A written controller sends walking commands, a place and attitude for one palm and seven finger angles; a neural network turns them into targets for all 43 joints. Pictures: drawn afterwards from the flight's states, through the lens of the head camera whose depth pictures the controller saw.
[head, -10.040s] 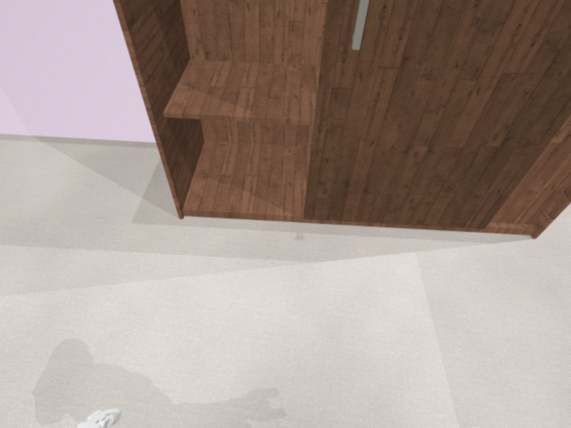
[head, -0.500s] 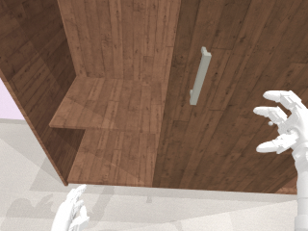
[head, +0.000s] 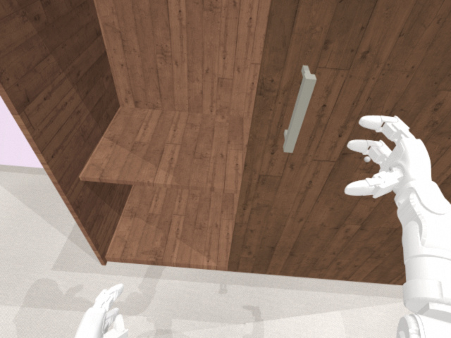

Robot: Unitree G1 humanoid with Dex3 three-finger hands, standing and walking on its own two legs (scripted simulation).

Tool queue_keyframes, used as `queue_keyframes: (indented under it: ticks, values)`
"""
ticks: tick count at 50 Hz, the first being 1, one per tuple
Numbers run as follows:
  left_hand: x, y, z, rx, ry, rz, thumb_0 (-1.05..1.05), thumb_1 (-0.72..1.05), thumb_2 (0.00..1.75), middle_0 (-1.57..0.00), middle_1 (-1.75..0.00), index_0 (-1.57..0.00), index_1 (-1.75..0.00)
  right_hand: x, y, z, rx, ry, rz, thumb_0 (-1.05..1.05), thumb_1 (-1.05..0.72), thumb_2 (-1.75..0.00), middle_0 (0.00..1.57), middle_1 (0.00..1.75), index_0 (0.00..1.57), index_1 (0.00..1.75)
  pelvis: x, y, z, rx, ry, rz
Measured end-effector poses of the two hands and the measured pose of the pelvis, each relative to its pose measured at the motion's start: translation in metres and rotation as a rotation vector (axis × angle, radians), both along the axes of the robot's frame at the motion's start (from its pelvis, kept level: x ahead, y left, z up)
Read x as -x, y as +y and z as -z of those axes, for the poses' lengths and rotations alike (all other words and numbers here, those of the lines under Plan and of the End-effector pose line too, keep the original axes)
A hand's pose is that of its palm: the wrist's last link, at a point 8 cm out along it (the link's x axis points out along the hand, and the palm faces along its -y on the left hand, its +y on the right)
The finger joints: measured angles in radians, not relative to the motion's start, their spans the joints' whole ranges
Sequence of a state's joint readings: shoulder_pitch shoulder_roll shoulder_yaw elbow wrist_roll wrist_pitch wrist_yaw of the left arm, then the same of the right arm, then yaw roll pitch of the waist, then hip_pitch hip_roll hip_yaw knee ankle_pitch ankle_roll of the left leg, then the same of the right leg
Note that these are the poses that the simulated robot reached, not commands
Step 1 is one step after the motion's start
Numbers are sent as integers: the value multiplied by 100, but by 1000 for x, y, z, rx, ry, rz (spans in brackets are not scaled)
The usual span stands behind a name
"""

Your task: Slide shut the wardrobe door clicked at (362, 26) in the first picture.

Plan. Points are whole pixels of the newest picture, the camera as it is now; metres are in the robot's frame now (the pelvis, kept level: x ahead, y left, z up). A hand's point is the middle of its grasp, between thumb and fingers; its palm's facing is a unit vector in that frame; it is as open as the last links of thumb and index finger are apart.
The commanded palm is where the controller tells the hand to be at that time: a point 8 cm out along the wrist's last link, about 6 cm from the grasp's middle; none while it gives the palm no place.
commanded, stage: move the hooked fingers beside the handle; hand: right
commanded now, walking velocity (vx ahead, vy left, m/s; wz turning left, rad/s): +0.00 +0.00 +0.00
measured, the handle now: (296, 111) +0.53 -0.10 +0.16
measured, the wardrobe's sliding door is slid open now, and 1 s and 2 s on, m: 0.56 0.56 0.57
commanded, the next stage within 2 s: none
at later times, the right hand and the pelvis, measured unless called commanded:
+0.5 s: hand (324, 132) +0.46 -0.14 +0.17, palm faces +0.00 +1.00 -0.02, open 14.0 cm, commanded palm +0.45 -0.20 +0.17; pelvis +0.00 +0.00 +0.00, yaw +1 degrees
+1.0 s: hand (318, 120) +0.49 -0.14 +0.17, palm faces -0.01 +1.00 -0.02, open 13.4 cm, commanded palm +0.48 -0.21 +0.16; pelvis -0.01 +0.01 -0.01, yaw +1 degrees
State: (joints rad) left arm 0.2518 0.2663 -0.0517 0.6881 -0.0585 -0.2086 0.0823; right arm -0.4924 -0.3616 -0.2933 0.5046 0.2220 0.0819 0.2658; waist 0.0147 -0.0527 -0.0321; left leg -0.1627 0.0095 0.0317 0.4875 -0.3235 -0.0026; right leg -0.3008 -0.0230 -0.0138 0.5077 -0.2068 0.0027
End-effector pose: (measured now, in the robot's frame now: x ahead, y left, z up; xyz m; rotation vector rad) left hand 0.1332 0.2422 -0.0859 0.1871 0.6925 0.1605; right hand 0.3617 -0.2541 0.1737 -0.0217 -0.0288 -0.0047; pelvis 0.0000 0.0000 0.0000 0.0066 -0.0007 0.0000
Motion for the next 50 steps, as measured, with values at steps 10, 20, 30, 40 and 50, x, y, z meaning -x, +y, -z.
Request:
queue_keyframes:
  ticks: [10, 20, 30, 40, 50]
  values:
    - [27, 8, 10, -7, 87, -37, 1, 91, 90, -20, -30, -21, -30, -25, 17, 1, -3, -1, 5, -1, 50, -30, 30, 120, 30, 120, 2, 1, 1, -1, 14, -6]
    - [61, 17, 22, -1, 190, -78, 1, 91, 90, -20, -30, -21, -30, -57, 44, 3, -9, 34, -15, -1, 50, -30, 30, 120, 30, 120, 3, 2, 2, -1, 41, -9]
    - [100, 23, 32, 9, 302, -130, 1, 91, 90, -20, -30, -21, -30, -93, 68, 4, -3, 30, 2, -1, 50, -30, 30, 120, 30, 120, 2, 5, 5, 2, 84, -23]
    - [132, 28, 39, 11, 424, -146, 1, 91, 90, -20, -30, -20, -30, -105, 65, 3, 9, 32, 2, -1, 50, -30, 40, 126, 40, 126, 2, 8, 9, -2, 122, -15]
    - [141, 34, 36, -15, 415, -157, 1, 91, 90, -20, -30, -21, -30, -105, 63, 2, -5, 38, -16, -1, 50, -30, 40, 122, 41, 123, 14, 8, 13, -11, 145, -12]
